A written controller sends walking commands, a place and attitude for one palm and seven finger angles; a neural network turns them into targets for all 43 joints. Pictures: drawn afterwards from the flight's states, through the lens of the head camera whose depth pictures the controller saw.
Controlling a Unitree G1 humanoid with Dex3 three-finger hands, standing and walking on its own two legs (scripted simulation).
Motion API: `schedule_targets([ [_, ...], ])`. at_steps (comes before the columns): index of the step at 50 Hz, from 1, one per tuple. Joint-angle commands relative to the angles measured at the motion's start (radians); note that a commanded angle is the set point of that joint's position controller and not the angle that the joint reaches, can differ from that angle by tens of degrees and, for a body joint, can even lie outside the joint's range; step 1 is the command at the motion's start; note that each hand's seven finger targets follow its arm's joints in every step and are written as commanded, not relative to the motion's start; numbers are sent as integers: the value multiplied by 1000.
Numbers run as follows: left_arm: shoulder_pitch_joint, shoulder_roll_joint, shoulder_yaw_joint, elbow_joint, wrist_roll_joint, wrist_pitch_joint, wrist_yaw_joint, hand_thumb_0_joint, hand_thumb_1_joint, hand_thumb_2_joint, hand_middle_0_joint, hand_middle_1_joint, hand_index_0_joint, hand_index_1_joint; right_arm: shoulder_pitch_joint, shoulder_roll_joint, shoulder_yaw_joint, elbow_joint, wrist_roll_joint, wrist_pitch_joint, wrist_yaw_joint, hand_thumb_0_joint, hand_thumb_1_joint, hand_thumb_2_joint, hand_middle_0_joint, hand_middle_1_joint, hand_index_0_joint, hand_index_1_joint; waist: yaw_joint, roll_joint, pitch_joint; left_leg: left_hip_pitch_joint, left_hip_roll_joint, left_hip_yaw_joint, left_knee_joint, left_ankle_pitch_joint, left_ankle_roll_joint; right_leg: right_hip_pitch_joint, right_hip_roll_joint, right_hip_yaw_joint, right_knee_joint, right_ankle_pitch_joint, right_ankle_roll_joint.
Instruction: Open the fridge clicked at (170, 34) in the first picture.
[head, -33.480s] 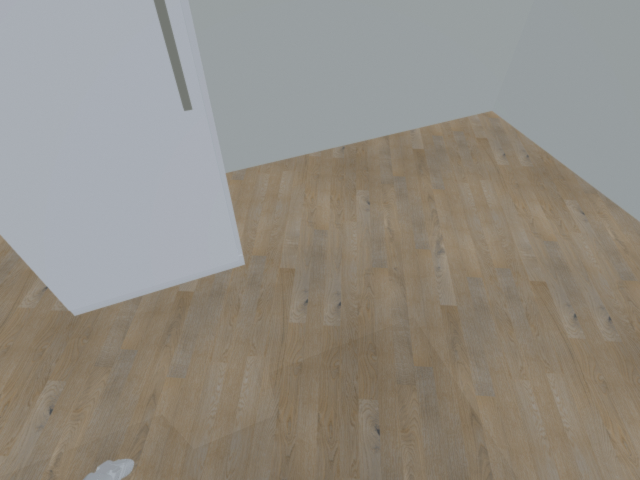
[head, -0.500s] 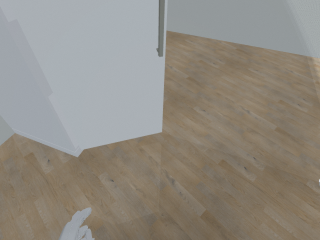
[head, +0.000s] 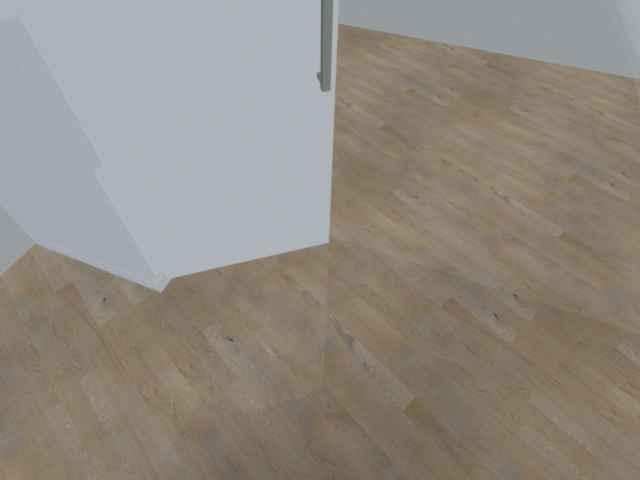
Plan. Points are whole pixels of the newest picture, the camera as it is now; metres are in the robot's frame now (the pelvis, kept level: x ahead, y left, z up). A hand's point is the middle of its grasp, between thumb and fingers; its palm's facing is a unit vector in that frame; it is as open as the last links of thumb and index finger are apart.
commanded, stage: let the arm hang, fingers relaxed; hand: right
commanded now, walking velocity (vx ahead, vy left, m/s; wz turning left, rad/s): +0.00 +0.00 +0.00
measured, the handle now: (323, 12) +0.92 +0.06 +0.14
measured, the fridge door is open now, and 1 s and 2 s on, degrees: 52 52 52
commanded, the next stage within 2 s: look to check the result in 0.58 s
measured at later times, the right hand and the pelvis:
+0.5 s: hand out of the picture +0.06 -0.19 -0.17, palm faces -0.05 +0.98 -0.21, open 7.3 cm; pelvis +0.02 -0.01 +0.00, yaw +1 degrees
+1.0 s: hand out of the picture +0.04 -0.21 -0.17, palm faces -0.06 +0.97 -0.22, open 7.4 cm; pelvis +0.02 -0.02 +0.00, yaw +2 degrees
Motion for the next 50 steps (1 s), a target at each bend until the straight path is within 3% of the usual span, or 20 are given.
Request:
schedule_targets([
  [1, 11, 119, 21, -31, -3, -29, 7, 0, 900, 900, -200, -300, -200, -300, -3, -107, -21, -18, 3, -27, -11, 0, -900, -900, 200, 300, 200, 300, 2, 5, -69, -32, 94, -96, -89, 4, 36, 68, -111, 111, -110, -14, -17],
  [6, 24, 106, 20, 0, -5, -33, 9, 0, 900, 900, -200, -300, -200, -300, 7, -95, -19, 11, 2, -27, -15, 0, -900, -900, 200, 300, 200, 300, 1, 19, -79, -25, 99, -93, -73, 45, 31, 90, -113, 100, -103, 38, -19],
  [10, 17, 86, 17, 17, -3, -31, 9, 0, 900, 900, -200, -300, -200, -300, -2, -81, -19, 19, 0, -24, -18, 0, -900, -900, 200, 300, 200, 300, 2, 16, -39, -42, 98, -92, -69, 35, 26, 76, -113, 98, -119, 24, -18],
  [12, 18, 81, 17, 21, -4, -34, 8, 0, 900, 900, -200, -300, -200, -300, 1, -80, -19, 19, 0, -28, -20, 0, -900, -900, 200, 300, 200, 300, 3, 28, -62, -29, 104, -95, -65, 70, 25, 93, -110, 91, -106, 66, -18],
  [17, 5, 72, 18, 23, -2, -32, 7, 0, 900, 900, -200, -300, -200, -300, -6, -68, -19, 16, -3, -27, -21, 0, -900, -900, 200, 300, 200, 300, 4, 17, -32, -51, 100, -95, -73, 32, 22, 86, -108, 91, -120, 25, -16],
  [22, -3, 69, 18, 25, -4, -39, 7, 0, 900, 900, -200, -300, -200, -300, -10, -68, -22, 12, -2, -32, -22, 0, -900, -900, 200, 300, 200, 300, 3, 1, -62, -28, 107, -98, -65, 102, 19, 118, -108, 83, -104, 105, -15],
  [26, -4, 78, 18, 22, -6, -41, 8, 0, 900, 900, -200, -300, -200, -300, -6, -79, -22, 12, -2, -35, -22, 0, -900, -900, 200, 300, 200, 300, 2, 20, -73, -15, 111, -99, -65, 142, 17, 137, -109, 82, -96, 153, -16],
  [44, -15, 105, 20, 37, -6, -40, 9, 0, 900, 900, -200, -300, -200, -300, -12, -95, -21, 23, -1, -32, -18, 0, -900, -900, 200, 300, 200, 300, 5, 6, -28, -30, 108, -98, -90, 60, 19, 135, -114, 88, -133, 68, -18],
  [50, -25, 119, 23, 35, -7, -44, 10, 0, 900, 900, -200, -300, -200, -300, -18, -109, -24, 26, -1, -35, -18, 0, -900, -900, 200, 300, 200, 300, 3, 3, -49, -16, 113, -98, -85, 96, 20, 156, -115, 87, -125, 111, -21],
])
